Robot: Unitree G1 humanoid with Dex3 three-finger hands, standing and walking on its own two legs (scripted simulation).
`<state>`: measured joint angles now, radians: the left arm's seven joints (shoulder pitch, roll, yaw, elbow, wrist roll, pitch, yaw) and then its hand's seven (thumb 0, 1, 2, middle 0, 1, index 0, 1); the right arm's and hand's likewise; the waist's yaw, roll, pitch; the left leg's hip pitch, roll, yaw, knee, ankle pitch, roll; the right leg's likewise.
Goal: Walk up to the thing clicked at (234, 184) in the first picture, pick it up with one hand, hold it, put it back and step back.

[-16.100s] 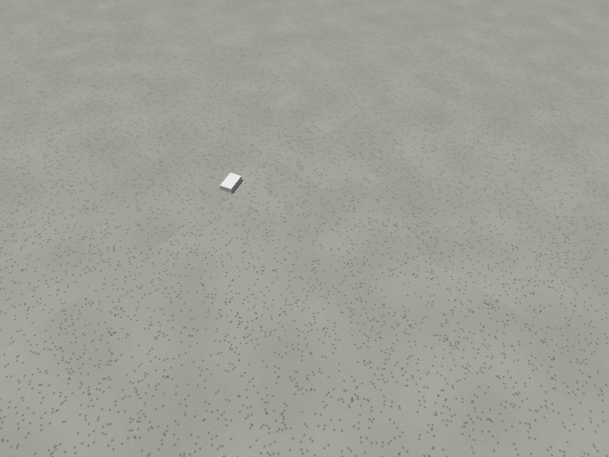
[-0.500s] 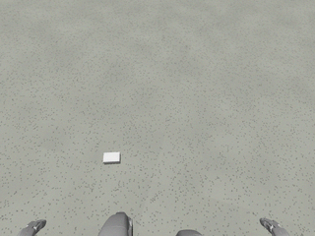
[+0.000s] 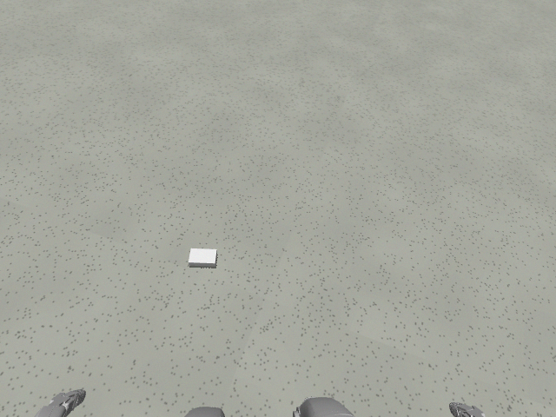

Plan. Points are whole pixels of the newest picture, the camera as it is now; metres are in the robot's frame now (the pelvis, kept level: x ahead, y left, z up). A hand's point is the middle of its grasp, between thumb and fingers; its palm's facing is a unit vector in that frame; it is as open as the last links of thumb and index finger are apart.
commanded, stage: walk up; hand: left
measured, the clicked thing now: (203, 257) +0.71 +0.25 -0.75
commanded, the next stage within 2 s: stand in 1.06 s
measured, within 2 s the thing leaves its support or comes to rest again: neither
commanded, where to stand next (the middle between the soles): +0.34 -0.01 m, yaw +3 degrees
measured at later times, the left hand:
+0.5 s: hand out of the picture +0.04 +0.27 -0.14, palm faces +0.03 -0.92 -0.38, open 7.4 cm
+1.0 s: hand out of the picture +0.07 +0.28 -0.15, palm faces +0.04 -0.93 -0.36, open 7.4 cm
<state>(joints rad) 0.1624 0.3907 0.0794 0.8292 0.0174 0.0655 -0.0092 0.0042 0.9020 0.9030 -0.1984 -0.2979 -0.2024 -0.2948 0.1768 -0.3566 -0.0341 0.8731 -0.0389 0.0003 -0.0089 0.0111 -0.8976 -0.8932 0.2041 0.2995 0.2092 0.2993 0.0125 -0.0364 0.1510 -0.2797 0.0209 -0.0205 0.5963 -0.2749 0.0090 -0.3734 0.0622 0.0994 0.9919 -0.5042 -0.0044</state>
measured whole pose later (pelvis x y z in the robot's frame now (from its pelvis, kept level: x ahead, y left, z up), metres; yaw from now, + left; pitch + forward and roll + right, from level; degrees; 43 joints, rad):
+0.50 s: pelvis -0.03 -0.01 +0.00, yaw +0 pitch -3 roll +0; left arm 0.20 0.40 0.06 0.98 0.01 -0.02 0.00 0.01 0.90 0.90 -0.20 -0.30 -0.20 -0.29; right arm 0.22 -0.33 -0.03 0.97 -0.02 -0.02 0.03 0.01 -0.90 -0.89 0.20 0.30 0.21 0.30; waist 0.02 -0.02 0.08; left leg -0.22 -0.01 -0.04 0.55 -0.27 0.00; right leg -0.18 -0.01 0.01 0.54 -0.31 -0.01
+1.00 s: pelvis -0.01 +0.01 +0.00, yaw +1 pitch -3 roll +0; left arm 0.13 0.37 0.03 1.02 0.01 -0.02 0.00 0.00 0.90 0.90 -0.20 -0.30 -0.20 -0.30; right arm 0.12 -0.36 -0.04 1.01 -0.01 -0.02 0.01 0.01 -0.90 -0.89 0.20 0.30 0.20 0.30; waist 0.02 -0.01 0.08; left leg -0.20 -0.04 -0.05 0.56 -0.31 0.02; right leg -0.14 -0.04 0.00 0.54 -0.35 0.02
